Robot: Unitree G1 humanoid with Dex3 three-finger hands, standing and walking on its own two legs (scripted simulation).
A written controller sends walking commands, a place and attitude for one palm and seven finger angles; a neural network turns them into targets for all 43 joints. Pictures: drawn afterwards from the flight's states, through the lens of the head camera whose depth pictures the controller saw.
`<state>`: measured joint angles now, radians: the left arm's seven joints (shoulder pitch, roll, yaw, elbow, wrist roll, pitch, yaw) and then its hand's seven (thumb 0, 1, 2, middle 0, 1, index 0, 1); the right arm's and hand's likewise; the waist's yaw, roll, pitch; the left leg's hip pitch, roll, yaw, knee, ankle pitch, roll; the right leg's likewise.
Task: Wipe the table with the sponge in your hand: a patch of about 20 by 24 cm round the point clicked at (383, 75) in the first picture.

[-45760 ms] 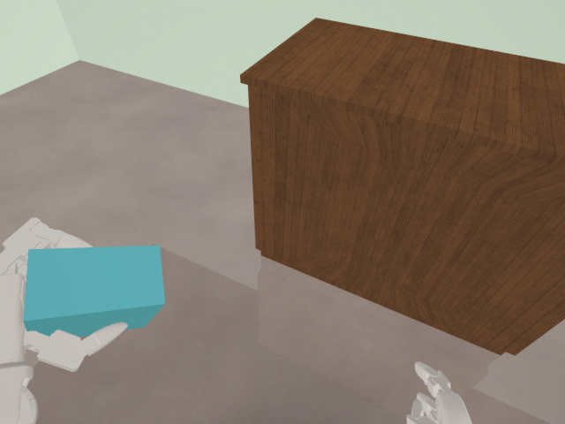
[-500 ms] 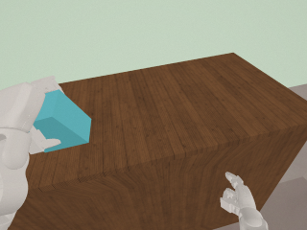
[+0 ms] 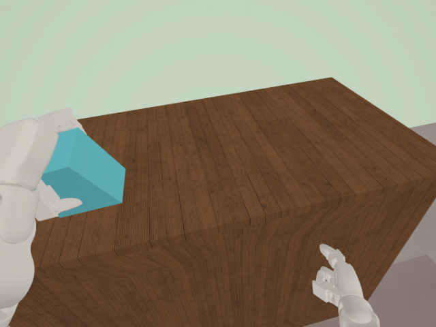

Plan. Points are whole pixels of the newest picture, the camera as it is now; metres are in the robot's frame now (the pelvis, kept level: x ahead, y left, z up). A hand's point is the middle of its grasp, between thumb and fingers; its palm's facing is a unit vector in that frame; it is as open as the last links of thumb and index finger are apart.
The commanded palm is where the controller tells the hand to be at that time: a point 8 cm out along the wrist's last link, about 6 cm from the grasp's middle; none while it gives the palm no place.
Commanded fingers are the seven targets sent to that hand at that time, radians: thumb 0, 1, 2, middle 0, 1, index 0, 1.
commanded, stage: step back with the hand held close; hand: left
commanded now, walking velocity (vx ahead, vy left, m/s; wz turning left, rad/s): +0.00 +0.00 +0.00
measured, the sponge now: (77, 182) +0.22 +0.27 +0.21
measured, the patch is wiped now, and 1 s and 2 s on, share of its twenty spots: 1.00 1.00 1.00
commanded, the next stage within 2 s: stop stepping back and stand still in 1.64 s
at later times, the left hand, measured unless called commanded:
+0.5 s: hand (61, 136) +0.21 +0.24 +0.31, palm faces +0.55 -0.78 -0.31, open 10.6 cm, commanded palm +0.15 +0.29 +0.30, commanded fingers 0.00 0.10 1.30 -1.20 -1.60 -1.20 -1.60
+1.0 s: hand (20, 162) +0.16 +0.25 +0.31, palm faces +0.59 -0.78 -0.20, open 10.6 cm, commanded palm +0.09 +0.30 +0.30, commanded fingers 0.00 0.10 1.30 -1.20 -1.60 -1.20 -1.60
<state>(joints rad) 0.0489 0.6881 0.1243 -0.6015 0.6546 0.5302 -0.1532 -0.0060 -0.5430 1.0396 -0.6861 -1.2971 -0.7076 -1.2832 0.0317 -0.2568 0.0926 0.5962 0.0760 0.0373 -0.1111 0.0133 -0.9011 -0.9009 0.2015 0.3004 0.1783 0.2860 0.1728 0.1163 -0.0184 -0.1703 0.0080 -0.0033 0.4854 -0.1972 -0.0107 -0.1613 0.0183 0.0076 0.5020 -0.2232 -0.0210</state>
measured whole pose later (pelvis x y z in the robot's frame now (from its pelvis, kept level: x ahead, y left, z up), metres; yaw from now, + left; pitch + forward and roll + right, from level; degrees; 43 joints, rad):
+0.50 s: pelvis -0.01 +0.01 -0.01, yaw +1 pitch +1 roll -2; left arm 0.09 0.55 0.55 -0.70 -0.06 -0.15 0.14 -0.01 -0.55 1.04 -0.69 -1.30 -0.71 -1.28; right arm 0.27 -0.24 0.03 0.60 0.02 0.03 -0.07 0.01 -0.90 -0.90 0.20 0.30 0.20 0.30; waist -0.03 -0.02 -0.01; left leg -0.39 0.01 -0.04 0.66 -0.28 0.00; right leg -0.36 0.04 -0.03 0.57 -0.22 -0.01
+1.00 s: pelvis -0.06 +0.01 -0.02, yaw +3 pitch +1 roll -2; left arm -0.01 0.48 0.53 -0.65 -0.06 -0.17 0.16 -0.01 -0.55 1.04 -0.69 -1.30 -0.71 -1.29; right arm 0.15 -0.20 0.06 0.59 0.03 -0.04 -0.07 0.01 -0.90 -0.90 0.20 0.30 0.20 0.30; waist -0.01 0.00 -0.01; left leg -0.52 0.02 -0.03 0.76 -0.34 0.01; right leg -0.46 0.02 -0.05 0.63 -0.19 -0.01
